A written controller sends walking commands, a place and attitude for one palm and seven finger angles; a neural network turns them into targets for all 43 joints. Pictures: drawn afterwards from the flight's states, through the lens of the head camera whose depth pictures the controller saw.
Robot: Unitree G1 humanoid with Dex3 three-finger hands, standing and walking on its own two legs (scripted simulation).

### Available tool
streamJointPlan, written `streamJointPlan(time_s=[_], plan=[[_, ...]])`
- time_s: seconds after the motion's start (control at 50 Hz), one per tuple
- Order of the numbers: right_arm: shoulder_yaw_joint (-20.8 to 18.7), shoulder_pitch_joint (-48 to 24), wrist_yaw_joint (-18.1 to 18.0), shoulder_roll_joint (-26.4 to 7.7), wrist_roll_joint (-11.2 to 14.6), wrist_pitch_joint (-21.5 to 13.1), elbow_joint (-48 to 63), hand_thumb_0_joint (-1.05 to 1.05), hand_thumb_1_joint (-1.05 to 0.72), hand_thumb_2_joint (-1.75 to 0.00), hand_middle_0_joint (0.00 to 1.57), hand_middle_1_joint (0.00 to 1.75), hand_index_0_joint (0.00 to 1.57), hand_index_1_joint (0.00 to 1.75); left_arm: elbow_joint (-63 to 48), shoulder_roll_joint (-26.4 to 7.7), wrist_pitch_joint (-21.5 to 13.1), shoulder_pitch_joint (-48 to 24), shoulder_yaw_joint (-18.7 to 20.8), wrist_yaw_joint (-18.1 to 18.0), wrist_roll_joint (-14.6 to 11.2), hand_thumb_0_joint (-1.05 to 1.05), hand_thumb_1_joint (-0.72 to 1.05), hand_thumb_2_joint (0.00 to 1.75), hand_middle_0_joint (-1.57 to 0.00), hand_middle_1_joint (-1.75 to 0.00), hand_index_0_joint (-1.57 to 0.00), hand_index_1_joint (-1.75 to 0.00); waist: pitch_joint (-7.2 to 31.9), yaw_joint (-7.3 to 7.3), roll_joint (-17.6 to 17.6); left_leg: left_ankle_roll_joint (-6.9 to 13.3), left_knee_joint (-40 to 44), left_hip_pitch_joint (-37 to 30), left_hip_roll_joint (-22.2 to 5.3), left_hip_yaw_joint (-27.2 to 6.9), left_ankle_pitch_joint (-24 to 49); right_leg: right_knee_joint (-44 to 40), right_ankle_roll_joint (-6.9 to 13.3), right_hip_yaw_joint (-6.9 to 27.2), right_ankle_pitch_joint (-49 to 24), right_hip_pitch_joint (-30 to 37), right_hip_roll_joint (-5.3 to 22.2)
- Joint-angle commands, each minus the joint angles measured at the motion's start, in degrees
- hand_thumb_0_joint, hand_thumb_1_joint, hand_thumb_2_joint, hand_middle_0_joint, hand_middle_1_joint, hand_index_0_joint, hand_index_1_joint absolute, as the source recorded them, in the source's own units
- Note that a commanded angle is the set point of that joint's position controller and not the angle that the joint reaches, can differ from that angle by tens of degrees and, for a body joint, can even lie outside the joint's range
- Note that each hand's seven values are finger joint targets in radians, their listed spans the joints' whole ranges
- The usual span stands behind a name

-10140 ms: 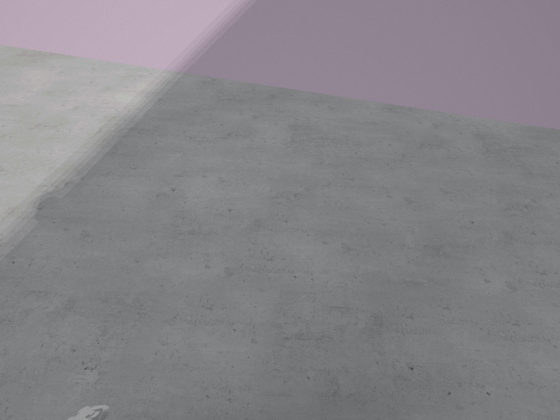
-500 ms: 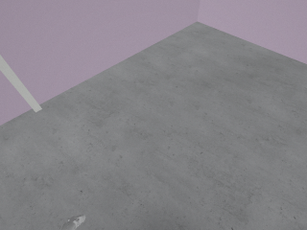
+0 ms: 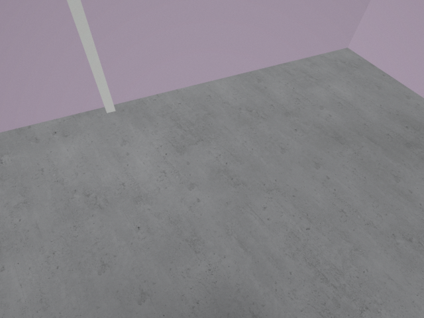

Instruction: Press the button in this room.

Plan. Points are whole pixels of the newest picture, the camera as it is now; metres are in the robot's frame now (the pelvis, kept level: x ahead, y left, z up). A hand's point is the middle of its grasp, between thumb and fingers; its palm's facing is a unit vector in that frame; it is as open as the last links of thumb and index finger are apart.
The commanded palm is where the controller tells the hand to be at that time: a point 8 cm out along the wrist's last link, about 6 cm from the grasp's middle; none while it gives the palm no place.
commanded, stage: stand and wait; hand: left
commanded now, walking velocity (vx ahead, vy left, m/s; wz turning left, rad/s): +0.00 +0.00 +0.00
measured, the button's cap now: out of the picture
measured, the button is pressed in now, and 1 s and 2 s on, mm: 0 0 0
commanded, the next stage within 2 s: turn or walk to find it in 0.28 s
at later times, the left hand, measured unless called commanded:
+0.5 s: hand out of the picture +0.00 +0.17 -0.15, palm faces +0.11 -0.97 -0.22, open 7.3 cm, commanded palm none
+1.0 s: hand out of the picture -0.01 +0.23 -0.13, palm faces +0.26 -0.93 -0.25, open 7.4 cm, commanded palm none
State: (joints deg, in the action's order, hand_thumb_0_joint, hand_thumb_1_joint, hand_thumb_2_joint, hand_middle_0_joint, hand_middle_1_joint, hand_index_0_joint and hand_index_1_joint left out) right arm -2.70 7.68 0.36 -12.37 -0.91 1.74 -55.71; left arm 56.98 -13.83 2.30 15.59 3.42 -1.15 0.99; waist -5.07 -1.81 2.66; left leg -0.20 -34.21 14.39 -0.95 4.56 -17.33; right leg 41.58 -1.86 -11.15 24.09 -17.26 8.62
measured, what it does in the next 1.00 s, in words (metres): steps on the spot, turning left: right foot, then left foot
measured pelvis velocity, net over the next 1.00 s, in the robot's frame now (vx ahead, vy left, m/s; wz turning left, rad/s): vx -0.05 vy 0.01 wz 0.28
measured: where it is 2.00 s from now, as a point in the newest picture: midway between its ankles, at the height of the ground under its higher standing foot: (180, 296)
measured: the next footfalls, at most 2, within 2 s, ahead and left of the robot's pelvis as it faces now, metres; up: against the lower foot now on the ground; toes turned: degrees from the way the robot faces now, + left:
right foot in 0.34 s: +0.02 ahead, -0.13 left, +0.00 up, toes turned -4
left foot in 0.66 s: -0.02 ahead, +0.13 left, +0.00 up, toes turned +14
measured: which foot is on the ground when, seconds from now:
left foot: down 0.00-0.36, up 0.38-0.64, down 0.66-1.00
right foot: up 0.00-0.32, down 0.34-0.66, up 0.68-1.00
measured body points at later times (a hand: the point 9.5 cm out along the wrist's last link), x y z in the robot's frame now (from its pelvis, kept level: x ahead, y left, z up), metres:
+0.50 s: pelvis -0.03 -0.01 +0.01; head -0.01 -0.02 +0.46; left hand -0.01 +0.22 -0.14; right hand +0.02 -0.25 -0.15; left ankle -0.05 +0.11 -0.68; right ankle -0.02 -0.12 -0.72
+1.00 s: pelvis -0.05 +0.01 +0.02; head -0.04 +0.00 +0.47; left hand -0.02 +0.28 -0.11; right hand +0.04 -0.21 -0.14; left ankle -0.06 +0.12 -0.72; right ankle -0.04 -0.12 -0.69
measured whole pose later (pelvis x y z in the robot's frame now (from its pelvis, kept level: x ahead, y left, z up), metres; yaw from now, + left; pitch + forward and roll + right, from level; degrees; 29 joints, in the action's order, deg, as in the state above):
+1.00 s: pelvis -0.05 +0.01 +0.02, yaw +16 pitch +1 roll +0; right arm -2.6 15.3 0.1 -10.5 -1.9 0.0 -56.1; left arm 54.4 -12.6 1.9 9.9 3.6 1.1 1.3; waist -0.2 2.6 -1.5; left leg 1.5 -25.6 15.2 1.3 -1.6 -11.3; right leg 45.4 -3.2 -3.2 25.6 -20.1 2.6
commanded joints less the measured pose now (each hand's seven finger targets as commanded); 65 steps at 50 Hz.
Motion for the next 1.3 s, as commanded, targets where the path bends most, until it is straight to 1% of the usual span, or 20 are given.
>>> streamJointPlan(time_s=[0.0, 0.06, 0.28, 0.36, 0.44, 0.52, 0.6, 0.62, 0.64, 0.66, 0.76, 0.92, 1.0, 1.02, 1.04, 1.06, 1.08, 1.14, 1.18, 1.28], plan=[[-1.81, 4.33, -1.74, -10.95, -0.37, -1.12, 1.36, 0.0, -0.9, -0.9, 0.2, 0.3, 0.2, 0.3, -3.91, -3.67, 0.12, -4.01, 0.25, -0.52, -0.18, 0.0, 0.9, 0.9, -0.2, -0.3, -0.2, -0.3, 4.48, 3.48, -18.35, 9.16, 18.43, -4.17, -18.27, -18.4, 20.67, 17.88, -1.03, 10.42, 7.41, -9.87, -1.82], [-0.46, 0.92, -2.07, -7.51, -0.05, -1.95, 1.61, 0.0, -0.9, -0.9, 0.2, 0.3, 0.2, 0.3, -0.05, -2.56, -0.32, -0.26, -0.21, 0.25, 0.11, 0.0, 0.9, 0.9, -0.2, -0.3, -0.2, -0.3, 3.62, 1.33, -9.71, 8.64, 18.0, -4.9, -14.02, -12.17, 23.21, 18.31, -1.31, 10.35, 0.45, -8.9, -2.47], [-0.74, 3.22, -1.87, -4.97, 0.41, -2.0, -2.45, 0.0, -0.9, -0.9, 0.2, 0.3, 0.2, 0.3, 3.95, -0.21, -1.72, 4.78, -1.92, -0.6, 0.08, 0.0, 0.9, 0.9, -0.2, -0.3, -0.2, -0.3, 3.93, 0.03, -7.1, 5.54, 13.32, -1.11, -9.86, -10.8, 13.28, -17.41, -1.23, 7.5, -12.04, 8.08, -3.52], [-0.79, 1.95, -1.06, -2.21, 0.15, -0.2, -0.28, 0.0, -0.9, -0.9, 0.2, 0.3, 0.2, 0.3, 1.73, -7.51, -2.74, 2.39, 0.44, -0.92, 0.3, 0.0, 0.9, 0.9, -0.2, -0.3, -0.2, -0.3, 0.54, -0.17, 14.85, -0.55, -3.96, 5.52, 0.09, -3.11, -7.72, -28.1, 8.77, 23.12, -10.43, 2.37, 12.16], [-1.65, 3.07, -0.54, -2.48, 0.41, 0.33, -0.57, 0.0, -0.9, -0.9, 0.2, 0.3, 0.2, 0.3, -0.46, -6.02, -2.53, -1.14, 1.03, -1.14, 0.68, 0.0, 0.9, 0.9, -0.2, -0.3, -0.2, -0.3, 1.03, 1.13, 4.51, -0.76, -21.93, 10.52, -0.7, -4.66, -10.96, -24.2, 10.75, 15.87, -24.92, 4.62, 11.96], [-1.31, 2.62, -0.3, -1.79, 0.54, 0.04, 0.45, 0.0, -0.9, -0.9, 0.2, 0.3, 0.2, 0.3, -1.14, -8.05, -2.51, -0.19, 1.96, -1.08, 0.96, 0.0, 0.9, 0.9, -0.2, -0.3, -0.2, -0.3, 4.4, -0.31, 7.01, -2.04, -13.88, 8.76, -1.15, -2.08, -11.48, -19.69, 10.32, 11.31, -31.86, 9.17, 12.21], [-1.42, 7.77, -0.28, -2.84, 0.28, -0.61, 0.06, 0.0, -0.9, -0.9, 0.2, 0.3, 0.2, 0.3, -2.1, -8.57, -1.62, -1.81, 2.4, -0.76, 0.24, 0.0, 0.9, 0.9, -0.2, -0.3, -0.2, -0.3, 7.26, 2.17, 4.8, -1.75, 5.1, -2.15, -0.6, 0.36, 1.77, -11.52, 5.45, 6.49, -26.0, 5.35, 10.42], [-1.89, 9.46, -0.17, -5.3, 0.07, -1.06, 0.0, 0.0, -0.9, -0.9, 0.2, 0.3, 0.2, 0.3, -2.88, -7.13, -1.08, -1.89, 2.09, -0.51, -0.29, 0.0, 0.9, 0.9, -0.2, -0.3, -0.2, -0.3, 8.17, 3.21, -2.49, -0.36, 10.93, -7.6, -3.79, -4.67, 7.17, -4.81, 2.3, 3.64, -18.25, -0.38, 7.28], [-3.13, 10.82, -0.25, -10.49, -0.33, -1.33, 0.67, 0.0, -0.9, -0.9, 0.2, 0.3, 0.2, 0.3, -4.88, -3.48, -0.71, -2.46, 1.56, -0.12, -0.53, 0.0, 0.9, 0.9, -0.2, -0.3, -0.2, -0.3, 7.05, 3.84, -18.77, 4.66, 15.79, -10.44, -16.24, -22.43, 16.62, 6.8, -1.83, 0.9, 1.04, -12.04, -0.34], [-3.79, 12.52, -0.42, -13.33, -0.52, -0.92, 0.53, 0.0, -0.9, -0.9, 0.2, 0.3, 0.2, 0.3, -6.64, -2.99, -0.26, -6.1, 1.0, -0.22, -0.05, 0.0, 0.9, 0.9, -0.2, -0.3, -0.2, -0.3, 6.32, 5.7, -19.76, 9.56, 19.64, -5.13, -21.79, -27.86, 13.48, 15.71, -1.63, 4.7, 11.45, -12.4, -2.35], [-2.16, 5.31, -1.42, -9.05, -0.71, -1.62, 2.33, 0.0, -0.9, -0.9, 0.2, 0.3, 0.2, 0.3, -4.52, -2.83, -0.31, -6.28, 1.26, 0.69, 0.12, 0.0, 0.9, 0.9, -0.2, -0.3, -0.2, -0.3, 4.19, 2.21, -9.96, 8.2, 19.76, -0.34, -12.84, -19.88, 4.76, 20.64, -1.66, 10.01, -0.83, -12.01, -2.58], [-3.12, 10.8, -0.92, -10.49, -0.92, -2.41, 1.89, 0.0, -0.9, -0.9, 0.2, 0.3, 0.2, 0.3, -7.79, -2.29, -2.22, -9.45, 0.54, 2.31, 0.36, 0.0, 0.9, 0.9, -0.2, -0.3, -0.2, -0.3, 4.41, 5.15, -10.36, 10.62, 22.24, -5.26, -12.96, -27.22, -13.34, 3.93, -1.35, 8.11, 2.55, -11.04, -5.28], [-3.08, 7.22, -0.72, -9.65, -0.79, -2.26, 2.6, 0.0, -0.9, -0.9, 0.2, 0.3, 0.2, 0.3, -5.21, -1.96, -3.17, -0.15, 0.62, 2.65, 0.31, 0.0, 0.9, 0.9, -0.2, -0.3, -0.2, -0.3, 5.24, 0.59, -9.29, 7.82, 17.17, 5.32, -7.89, -22.95, -14.6, -13.53, -0.66, 4.59, -2.75, 8.35, -8.21], [-3.02, 5.25, -0.72, -8.03, -0.65, -2.15, 3.15, 0.0, -0.9, -0.9, 0.2, 0.3, 0.2, 0.3, -3.33, -3.39, -3.53, 6.11, 1.24, 2.39, 0.6, 0.0, 0.9, 0.9, -0.2, -0.3, -0.2, -0.3, 4.74, -2.43, -5.36, 5.44, 10.06, 14.08, -3.82, -19.25, -17.09, -19.73, -0.01, 5.85, -4.37, 18.62, -6.41], [-2.0, 4.97, -0.42, -3.23, 0.17, -2.35, 4.37, 0.0, -0.9, -0.9, 0.2, 0.3, 0.2, 0.3, -2.37, -8.21, -4.0, 10.84, 2.21, 1.5, 1.49, 0.0, 0.9, 0.9, -0.2, -0.3, -0.2, -0.3, 5.13, -4.41, 8.98, 2.17, -7.17, 29.26, 2.83, -10.73, -16.59, -28.32, 4.25, 22.74, 10.16, 29.03, 7.39], [-1.64, 0.18, 0.04, -3.25, -0.52, -2.91, 7.13, 0.0, -0.9, -0.9, 0.2, 0.3, 0.2, 0.3, -2.8, -10.97, -3.97, 11.77, 2.03, 0.76, 0.81, 0.0, 0.9, 0.9, -0.2, -0.3, -0.2, -0.3, 0.03, -5.82, 12.52, 1.06, -19.06, 35.07, 3.01, -7.31, -15.65, -35.98, 8.08, 38.15, 20.86, 22.31, 19.2], [-2.37, -0.55, 0.55, -5.92, -1.14, -2.56, 6.83, 0.0, -0.9, -0.9, 0.2, 0.3, 0.2, 0.3, -2.72, -10.41, -5.01, 10.24, 2.13, 0.38, 0.34, 0.0, 0.9, 0.9, -0.2, -0.3, -0.2, -0.3, -3.07, -3.96, 10.62, 1.3, -25.69, 33.46, -0.44, -10.36, -9.76, -39.51, 8.56, 42.21, 26.4, 13.89, 20.07], [-2.76, 5.85, 1.69, -3.7, -1.22, -1.59, 1.77, 0.0, -0.9, -0.9, 0.2, 0.3, 0.2, 0.3, -2.15, -3.14, -6.56, 3.71, -0.09, 0.44, 0.16, 0.0, 0.9, 0.9, -0.2, -0.3, -0.2, -0.3, -6.86, 2.46, 2.97, 0.18, -32.4, 28.57, -2.3, -8.55, 4.33, -37.04, 3.92, 21.36, 6.74, 7.51, 10.78], [-2.21, 8.07, 1.67, -2.13, -1.05, -1.55, 0.18, 0.0, -0.9, -0.9, 0.2, 0.3, 0.2, 0.3, -0.52, -0.85, -7.27, 7.01, -0.8, 0.43, 0.12, 0.0, 0.9, 0.9, -0.2, -0.3, -0.2, -0.3, -3.88, 2.31, 5.09, -0.58, -33.18, 27.36, -1.87, -6.59, 8.77, -34.29, 2.43, 11.62, -9.43, 12.03, 6.64], [-1.37, 2.91, 1.57, -0.44, -0.72, -1.42, 0.38, 0.0, -0.9, -0.9, 0.2, 0.3, 0.2, 0.3, 4.64, 0.92, -8.06, 15.94, -1.74, -0.26, 0.56, 0.0, 0.9, 0.9, -0.2, -0.3, -0.2, -0.3, -3.4, 0.62, 4.48, -0.78, -30.32, 30.14, -2.81, -3.62, 9.94, -30.82, 3.51, 7.42, -31.77, 18.18, 6.97]])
